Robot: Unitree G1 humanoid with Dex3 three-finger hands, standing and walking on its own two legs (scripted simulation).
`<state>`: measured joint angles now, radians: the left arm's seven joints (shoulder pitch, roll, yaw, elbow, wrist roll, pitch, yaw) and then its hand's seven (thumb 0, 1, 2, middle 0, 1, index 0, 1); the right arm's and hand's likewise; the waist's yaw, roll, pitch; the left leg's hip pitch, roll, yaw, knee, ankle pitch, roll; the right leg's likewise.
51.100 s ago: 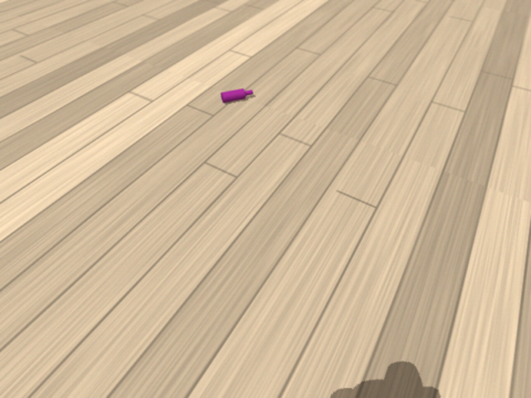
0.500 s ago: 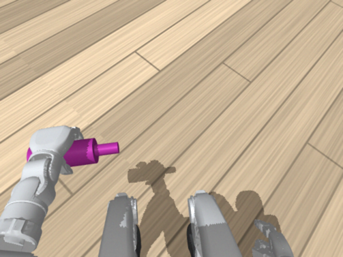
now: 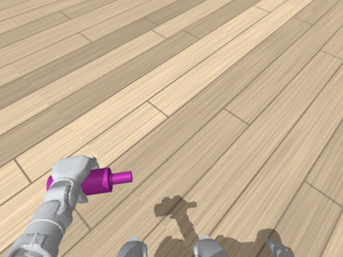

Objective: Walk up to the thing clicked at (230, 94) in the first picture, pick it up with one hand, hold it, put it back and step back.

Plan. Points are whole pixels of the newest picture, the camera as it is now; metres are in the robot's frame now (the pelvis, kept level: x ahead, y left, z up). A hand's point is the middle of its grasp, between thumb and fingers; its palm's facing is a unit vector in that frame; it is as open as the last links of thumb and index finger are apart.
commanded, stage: lift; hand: left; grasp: from above
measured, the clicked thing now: (92, 181) +0.35 +0.20 -0.10
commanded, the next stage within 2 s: hold in 0.20 s
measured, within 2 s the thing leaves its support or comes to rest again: neither
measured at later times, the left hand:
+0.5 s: hand (72, 167) +0.35 +0.23 -0.01, palm faces -0.44 -0.07 -0.90, open 9.4 cm
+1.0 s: hand (69, 163) +0.34 +0.22 +0.02, palm faces -0.43 -0.06 -0.90, open 9.4 cm
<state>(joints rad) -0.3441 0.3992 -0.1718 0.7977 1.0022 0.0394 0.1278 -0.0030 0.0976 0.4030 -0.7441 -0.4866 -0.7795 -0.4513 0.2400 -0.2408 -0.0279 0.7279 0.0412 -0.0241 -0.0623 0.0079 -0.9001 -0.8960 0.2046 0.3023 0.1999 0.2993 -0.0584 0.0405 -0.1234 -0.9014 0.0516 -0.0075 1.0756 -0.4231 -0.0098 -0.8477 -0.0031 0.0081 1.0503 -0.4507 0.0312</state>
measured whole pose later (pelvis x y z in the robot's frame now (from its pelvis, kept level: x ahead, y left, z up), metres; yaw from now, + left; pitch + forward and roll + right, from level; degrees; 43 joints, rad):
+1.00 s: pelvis +0.04 +0.00 +0.06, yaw -1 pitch +5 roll +0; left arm -0.25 0.39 -0.20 0.64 1.00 0.03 0.00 -0.01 0.07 0.48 -0.71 -0.57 -0.74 -0.55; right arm 0.22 -0.25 -0.04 0.69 0.06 0.05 -0.05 0.01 -0.90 -0.89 0.20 0.30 0.20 0.30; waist 0.00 0.05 -0.06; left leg -0.42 0.03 0.04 0.62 -0.29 -0.01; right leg -0.39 -0.02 0.04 0.63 -0.33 0.03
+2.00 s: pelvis +0.03 -0.01 +0.07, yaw -1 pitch +1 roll +1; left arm -0.20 0.39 -0.21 0.56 0.99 0.03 -0.05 -0.01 0.06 0.52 -0.69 -0.63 -0.71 -0.61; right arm 0.18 -0.25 -0.02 0.66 0.08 0.07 -0.06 0.01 -0.91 -0.90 0.20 0.30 0.20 0.30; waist 0.01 0.05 -0.02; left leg -0.30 0.03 0.04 0.49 -0.22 -0.01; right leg -0.28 -0.02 0.04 0.52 -0.26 0.03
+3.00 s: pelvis -0.02 +0.00 -0.09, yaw -1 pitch +27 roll -2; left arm -0.65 0.39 -0.10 1.19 1.16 -0.02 0.37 -0.01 0.04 0.50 -0.74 -0.56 -0.77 -0.53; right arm 0.24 -0.26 -0.08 0.74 -0.03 0.01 -0.02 0.01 -0.90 -0.89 0.20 0.30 0.20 0.30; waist -0.12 0.04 -0.19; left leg -1.41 0.05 -0.02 1.46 -0.53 0.00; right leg -1.35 0.00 0.02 1.44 -0.57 0.04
